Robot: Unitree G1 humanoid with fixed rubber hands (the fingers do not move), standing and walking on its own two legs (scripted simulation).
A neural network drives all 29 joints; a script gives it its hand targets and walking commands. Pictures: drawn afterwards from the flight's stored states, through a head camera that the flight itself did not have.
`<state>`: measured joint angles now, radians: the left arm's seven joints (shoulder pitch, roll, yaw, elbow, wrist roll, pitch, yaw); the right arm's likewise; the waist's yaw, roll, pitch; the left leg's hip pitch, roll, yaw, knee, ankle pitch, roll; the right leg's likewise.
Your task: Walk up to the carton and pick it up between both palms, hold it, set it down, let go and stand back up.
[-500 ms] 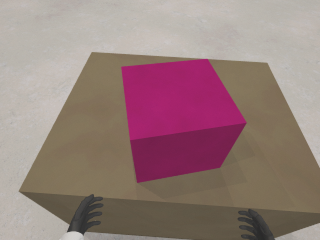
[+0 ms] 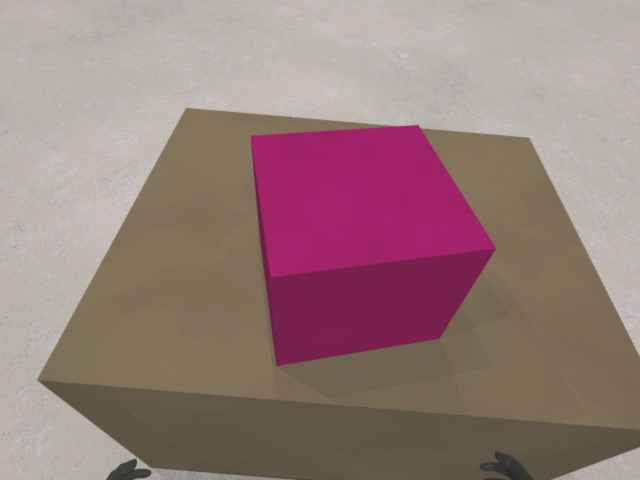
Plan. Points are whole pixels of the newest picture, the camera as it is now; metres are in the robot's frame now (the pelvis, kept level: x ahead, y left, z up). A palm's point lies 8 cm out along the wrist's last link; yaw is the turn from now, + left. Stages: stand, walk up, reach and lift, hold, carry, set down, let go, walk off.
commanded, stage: stand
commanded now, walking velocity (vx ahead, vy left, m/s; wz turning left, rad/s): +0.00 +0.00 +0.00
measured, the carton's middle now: (349, 242) +0.49 +0.00 -0.02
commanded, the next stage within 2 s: none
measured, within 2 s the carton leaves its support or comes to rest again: neither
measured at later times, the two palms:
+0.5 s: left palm out of the picture +0.07 +0.28 -0.11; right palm out of the picture +0.14 -0.25 -0.09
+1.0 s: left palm out of the picture +0.06 +0.28 -0.12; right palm out of the picture +0.13 -0.25 -0.09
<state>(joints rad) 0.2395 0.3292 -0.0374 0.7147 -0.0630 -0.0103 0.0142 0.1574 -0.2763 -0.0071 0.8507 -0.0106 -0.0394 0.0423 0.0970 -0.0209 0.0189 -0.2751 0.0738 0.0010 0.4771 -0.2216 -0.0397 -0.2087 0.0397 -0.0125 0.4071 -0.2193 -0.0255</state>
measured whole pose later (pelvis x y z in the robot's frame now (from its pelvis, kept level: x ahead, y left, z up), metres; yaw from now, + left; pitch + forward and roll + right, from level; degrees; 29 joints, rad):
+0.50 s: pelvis +0.00 +0.00 +0.00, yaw +0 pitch -1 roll -1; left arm 0.24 0.33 -0.04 0.78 -0.06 -0.02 0.01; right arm 0.16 -0.28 -0.01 0.85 -0.01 -0.03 0.04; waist 0.10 -0.02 0.02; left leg -0.24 0.07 0.00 0.48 -0.22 -0.04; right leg -0.18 0.04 -0.01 0.41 -0.22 -0.03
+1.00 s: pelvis -0.01 +0.00 +0.00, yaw +0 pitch -2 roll -1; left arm 0.24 0.33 -0.04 0.83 -0.06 -0.02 0.01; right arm 0.18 -0.28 -0.01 0.85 -0.01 -0.02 0.04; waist 0.10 -0.02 0.02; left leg -0.22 0.07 0.00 0.48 -0.22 -0.04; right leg -0.15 0.04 -0.01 0.41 -0.22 -0.03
